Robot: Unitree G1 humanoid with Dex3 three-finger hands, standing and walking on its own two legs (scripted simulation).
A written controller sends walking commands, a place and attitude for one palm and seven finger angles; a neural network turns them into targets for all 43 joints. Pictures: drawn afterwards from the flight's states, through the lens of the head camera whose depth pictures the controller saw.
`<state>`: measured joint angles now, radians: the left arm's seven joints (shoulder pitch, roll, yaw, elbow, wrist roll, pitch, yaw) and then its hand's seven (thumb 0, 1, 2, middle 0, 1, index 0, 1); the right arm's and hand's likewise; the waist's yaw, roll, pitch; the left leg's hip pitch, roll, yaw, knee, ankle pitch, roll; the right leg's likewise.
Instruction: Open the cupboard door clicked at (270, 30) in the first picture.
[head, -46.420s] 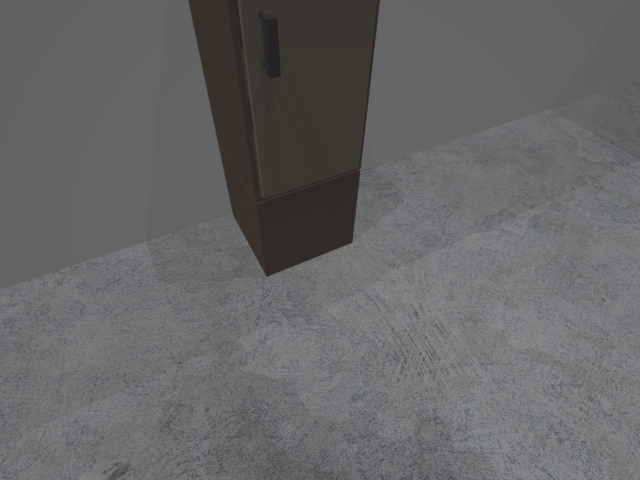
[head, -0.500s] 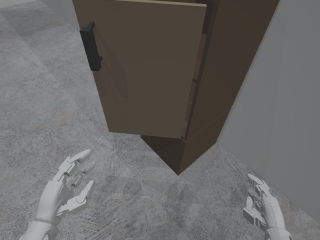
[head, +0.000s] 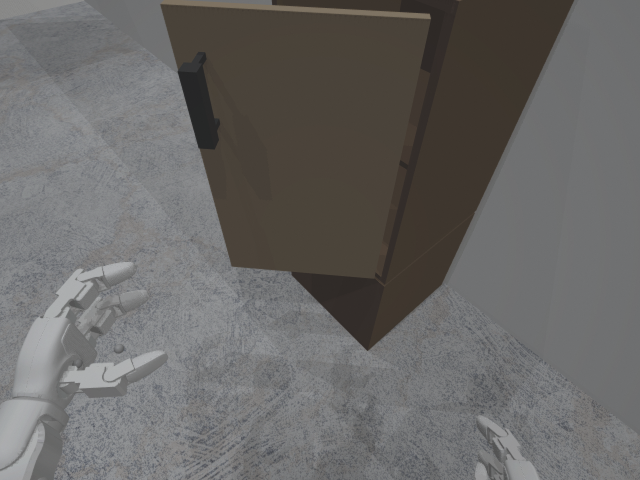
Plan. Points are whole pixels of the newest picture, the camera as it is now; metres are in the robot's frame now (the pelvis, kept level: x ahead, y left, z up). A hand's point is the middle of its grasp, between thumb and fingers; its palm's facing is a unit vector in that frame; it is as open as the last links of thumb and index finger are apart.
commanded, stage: raise the hand with hooked fingers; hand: left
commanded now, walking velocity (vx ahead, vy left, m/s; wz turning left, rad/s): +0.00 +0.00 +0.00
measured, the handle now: (204, 101) +0.60 +0.21 +0.16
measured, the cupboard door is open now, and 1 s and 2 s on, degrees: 43 43 43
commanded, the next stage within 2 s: move the hooked fingers beside the handle in 1.22 s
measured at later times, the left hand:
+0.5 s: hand (69, 283) +0.28 +0.27 +0.15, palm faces +0.01 -1.00 -0.08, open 13.8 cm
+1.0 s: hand (81, 248) +0.30 +0.26 +0.17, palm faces +0.00 -1.00 -0.05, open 14.0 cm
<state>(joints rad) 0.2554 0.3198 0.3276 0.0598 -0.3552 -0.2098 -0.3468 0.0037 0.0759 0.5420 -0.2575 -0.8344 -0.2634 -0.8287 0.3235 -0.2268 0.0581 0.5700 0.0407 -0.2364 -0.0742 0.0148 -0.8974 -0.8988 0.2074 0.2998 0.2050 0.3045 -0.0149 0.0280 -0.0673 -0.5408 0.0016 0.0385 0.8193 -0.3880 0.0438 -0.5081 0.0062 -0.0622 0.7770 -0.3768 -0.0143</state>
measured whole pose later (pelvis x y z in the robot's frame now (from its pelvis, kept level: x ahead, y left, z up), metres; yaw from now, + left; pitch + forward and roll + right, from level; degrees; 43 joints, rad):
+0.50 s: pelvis +0.01 +0.01 +0.02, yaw +2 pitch +1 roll -2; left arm -0.02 0.42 0.38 0.18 -0.32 -0.01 -0.46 -0.01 -0.45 0.32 -0.29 -1.17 -0.30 -1.17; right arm 0.23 -0.26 0.08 0.58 0.06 -0.25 -0.11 0.01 -0.90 -0.90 0.20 0.30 0.20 0.30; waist 0.04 0.05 -0.03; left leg -0.33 -0.02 0.02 0.64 -0.32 0.05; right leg -0.28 -0.01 -0.08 0.58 -0.31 0.00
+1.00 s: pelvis +0.01 -0.02 +0.03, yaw +1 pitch +0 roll +0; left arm -0.13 0.46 0.47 0.31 -0.34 0.01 -0.54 -0.01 -0.50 0.30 -0.30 -1.20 -0.30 -1.20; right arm 0.26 -0.30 0.06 0.60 0.07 -0.22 -0.10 0.01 -0.90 -0.90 0.20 0.30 0.20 0.30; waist 0.02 0.04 -0.03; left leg -0.28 0.00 0.03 0.56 -0.29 0.02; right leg -0.25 0.02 -0.07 0.53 -0.29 -0.03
